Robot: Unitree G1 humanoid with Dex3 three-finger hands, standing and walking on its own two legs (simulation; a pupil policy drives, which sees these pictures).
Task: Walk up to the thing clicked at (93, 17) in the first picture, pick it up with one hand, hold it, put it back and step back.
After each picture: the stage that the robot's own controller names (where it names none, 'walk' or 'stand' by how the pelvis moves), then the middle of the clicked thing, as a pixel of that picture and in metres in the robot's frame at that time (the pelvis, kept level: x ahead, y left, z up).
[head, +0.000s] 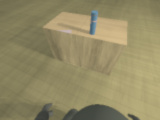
stand; (93, 23) +0.95 +0.01 +0.05
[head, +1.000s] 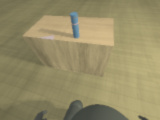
walk; (75, 26) +0.81 +0.22 +0.07
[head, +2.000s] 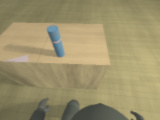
stand; (57, 43) +0.49 +0.28 +0.09
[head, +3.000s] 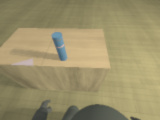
stand; (60, 48) +0.50 +0.25 +0.06
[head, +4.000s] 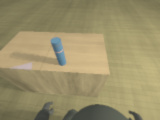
stand; (59, 53) +0.46 +0.26 +0.05
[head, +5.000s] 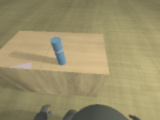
stand; (59, 52) +0.46 +0.27 +0.05
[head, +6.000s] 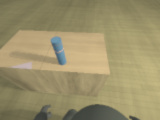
stand; (59, 52) +0.46 +0.26 +0.05
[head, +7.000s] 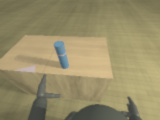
rise first; (62, 56) +0.44 +0.26 +0.05
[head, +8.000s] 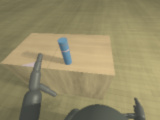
go down; (65, 52) +0.48 +0.26 +0.06
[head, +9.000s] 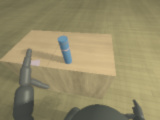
go down; (65, 51) +0.47 +0.26 +0.06
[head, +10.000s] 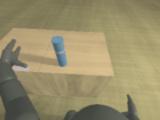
go down; (60, 53) +0.44 +0.23 +0.07
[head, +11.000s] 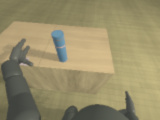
close in; (60, 48) +0.46 +0.23 +0.08
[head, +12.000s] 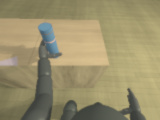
close; (51, 43) +0.47 +0.26 +0.11
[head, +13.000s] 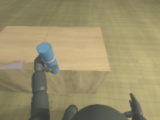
lift; (50, 61) +0.35 +0.26 +0.10
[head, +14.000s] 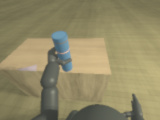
lift; (64, 54) +0.32 +0.17 +0.22
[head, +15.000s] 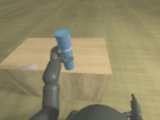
hold; (66, 52) +0.34 +0.16 +0.22
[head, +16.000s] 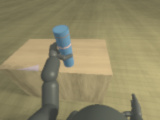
hold; (65, 49) +0.34 +0.16 +0.25
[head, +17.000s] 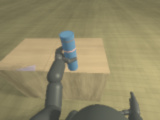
crouch; (70, 53) +0.35 +0.14 +0.21
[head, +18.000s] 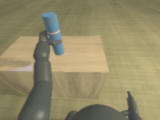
crouch; (55, 36) +0.44 +0.22 +0.26
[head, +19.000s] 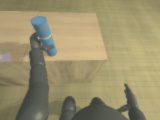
lower; (46, 40) +0.48 +0.25 +0.12
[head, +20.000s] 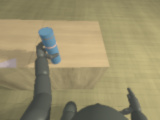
lower; (52, 48) +0.43 +0.24 +0.11
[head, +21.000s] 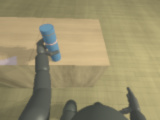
lower; (52, 45) +0.45 +0.24 +0.11
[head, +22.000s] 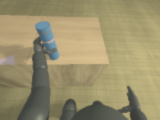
lower; (49, 44) +0.46 +0.25 +0.11
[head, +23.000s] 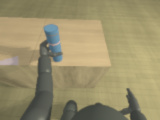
open; (55, 46) +0.44 +0.23 +0.11
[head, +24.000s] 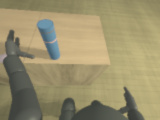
sink last; (51, 43) +0.44 +0.23 +0.11
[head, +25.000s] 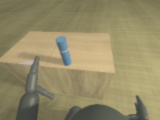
sink last; (64, 52) +0.45 +0.25 +0.09
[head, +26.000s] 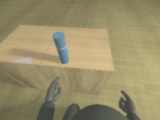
stand; (62, 50) +0.44 +0.24 +0.09
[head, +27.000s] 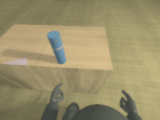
stand; (58, 50) +0.43 +0.25 +0.11
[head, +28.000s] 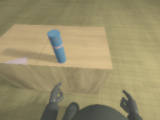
stand; (58, 49) +0.44 +0.25 +0.12
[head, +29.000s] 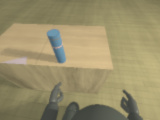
stand; (58, 48) +0.43 +0.25 +0.12
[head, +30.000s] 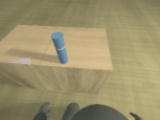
stand; (61, 50) +0.44 +0.24 +0.09
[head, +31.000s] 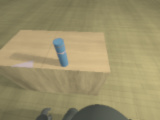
walk; (61, 54) +0.44 +0.24 +0.05
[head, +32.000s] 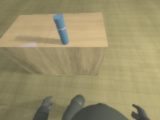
walk; (62, 31) +0.63 +0.27 +0.07
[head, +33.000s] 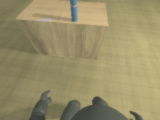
walk; (73, 9) +0.99 +0.22 +0.08
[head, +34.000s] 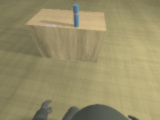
stand; (76, 16) +1.07 +0.24 +0.06
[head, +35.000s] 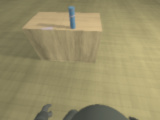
stand; (72, 18) +1.06 +0.27 +0.05
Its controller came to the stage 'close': yes
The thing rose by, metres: 0.19
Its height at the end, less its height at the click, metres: +0.00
